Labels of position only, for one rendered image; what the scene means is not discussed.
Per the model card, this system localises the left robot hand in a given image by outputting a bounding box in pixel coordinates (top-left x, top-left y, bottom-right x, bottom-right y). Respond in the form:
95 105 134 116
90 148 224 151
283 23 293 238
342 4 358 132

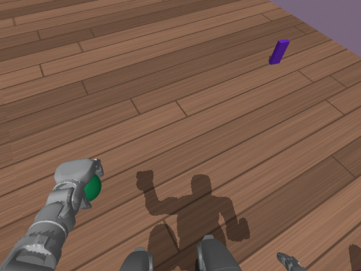
54 158 104 209

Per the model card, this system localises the right robot hand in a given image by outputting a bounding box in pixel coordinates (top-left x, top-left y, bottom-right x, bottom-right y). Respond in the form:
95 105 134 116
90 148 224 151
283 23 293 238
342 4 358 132
276 252 307 271

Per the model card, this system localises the left robot arm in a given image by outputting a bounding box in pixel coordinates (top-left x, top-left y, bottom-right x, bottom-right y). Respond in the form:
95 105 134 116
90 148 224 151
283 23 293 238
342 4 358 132
0 180 84 271

